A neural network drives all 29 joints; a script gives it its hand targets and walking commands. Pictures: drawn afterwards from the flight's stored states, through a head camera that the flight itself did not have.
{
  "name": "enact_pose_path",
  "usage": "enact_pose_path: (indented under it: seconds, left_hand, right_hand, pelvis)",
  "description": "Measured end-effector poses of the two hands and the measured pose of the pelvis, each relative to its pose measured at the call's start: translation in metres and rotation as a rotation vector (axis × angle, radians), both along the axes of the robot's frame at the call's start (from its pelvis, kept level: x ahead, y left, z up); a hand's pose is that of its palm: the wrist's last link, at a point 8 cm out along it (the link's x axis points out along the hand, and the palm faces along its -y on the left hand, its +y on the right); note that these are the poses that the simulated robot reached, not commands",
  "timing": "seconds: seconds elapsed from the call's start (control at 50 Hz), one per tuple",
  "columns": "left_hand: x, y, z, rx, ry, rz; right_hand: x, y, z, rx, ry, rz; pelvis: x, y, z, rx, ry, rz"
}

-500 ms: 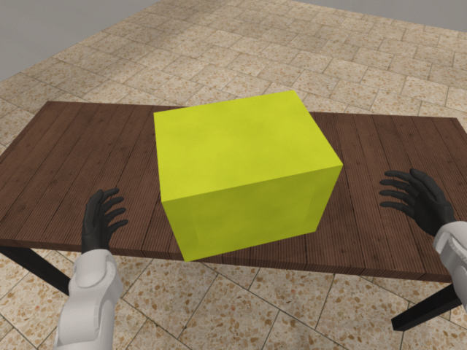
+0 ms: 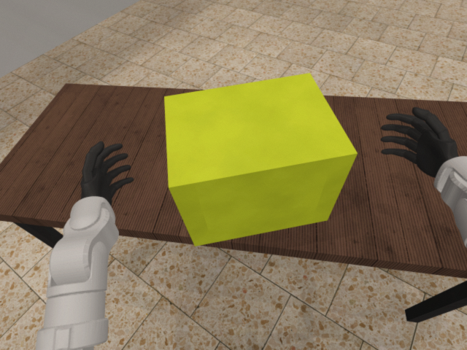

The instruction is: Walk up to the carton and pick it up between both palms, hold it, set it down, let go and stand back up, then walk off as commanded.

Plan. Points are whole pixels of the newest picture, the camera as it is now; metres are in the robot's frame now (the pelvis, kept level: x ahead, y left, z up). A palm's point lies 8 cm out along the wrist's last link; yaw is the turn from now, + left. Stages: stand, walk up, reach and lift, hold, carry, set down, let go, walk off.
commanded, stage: reach and lift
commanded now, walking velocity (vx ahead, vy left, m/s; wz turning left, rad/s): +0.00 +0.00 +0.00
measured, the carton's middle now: (250, 162) +0.48 +0.06 -0.01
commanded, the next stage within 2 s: none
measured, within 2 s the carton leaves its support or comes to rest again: neither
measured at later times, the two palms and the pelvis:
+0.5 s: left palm (90, 160) +0.33 +0.29 +0.14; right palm (407, 106) +0.50 -0.20 +0.15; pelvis +0.00 +0.00 +0.00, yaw +2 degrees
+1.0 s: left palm (93, 136) +0.37 +0.30 +0.15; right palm (395, 82) +0.53 -0.18 +0.17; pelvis +0.00 +0.01 +0.00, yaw +2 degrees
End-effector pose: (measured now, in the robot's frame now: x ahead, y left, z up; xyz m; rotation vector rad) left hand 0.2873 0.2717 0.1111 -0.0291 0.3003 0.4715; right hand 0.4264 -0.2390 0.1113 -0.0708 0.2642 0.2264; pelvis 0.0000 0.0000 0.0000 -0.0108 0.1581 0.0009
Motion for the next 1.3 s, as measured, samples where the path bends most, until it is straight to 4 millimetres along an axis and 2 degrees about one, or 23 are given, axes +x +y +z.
enact_pose_path:
  seconds: [0.26, 0.5, 0.76, 0.94, 1.02, 1.1, 1.3]
  left_hand:
    - [0.018, 0.015, 0.014, -0.001, 0.011, 0.027]
    - [0.042, 0.021, 0.028, 0.002, 0.007, 0.032]
    - [0.067, 0.025, 0.039, 0.007, 0.017, 0.030]
    - [0.079, 0.027, 0.040, 0.002, 0.028, 0.026]
    - [0.082, 0.029, 0.041, 0.017, 0.026, 0.028]
    - [0.082, 0.029, 0.032, 0.011, 0.040, 0.020]
    - [0.072, 0.028, -0.018, -0.009, 0.089, 0.037]
  right_hand:
    - [0.038, 0.021, 0.019, 0.002, -0.010, 0.006]
    - [0.070, 0.043, 0.037, 0.024, -0.019, 0.008]
    - [0.093, 0.052, 0.056, 0.059, -0.027, -0.002]
    - [0.103, 0.060, 0.060, 0.066, -0.031, 0.012]
    - [0.105, 0.064, 0.055, 0.073, -0.023, 0.009]
    - [0.105, 0.068, 0.045, 0.061, -0.012, 0.004]
    - [0.099, 0.085, 0.002, 0.040, 0.027, 0.016]
  pelvis:
    - [-0.002, -0.003, -0.001, 0.002, 0.043, 0.017]
    - [-0.002, 0.000, -0.003, -0.001, 0.080, 0.027]
    - [0.002, 0.008, -0.004, -0.006, 0.123, 0.028]
    - [0.003, 0.012, -0.005, -0.006, 0.154, 0.023]
    - [0.003, 0.013, -0.005, -0.008, 0.158, 0.029]
    - [0.002, 0.014, -0.005, -0.009, 0.162, 0.033]
    - [-0.003, 0.015, -0.009, -0.012, 0.193, 0.035]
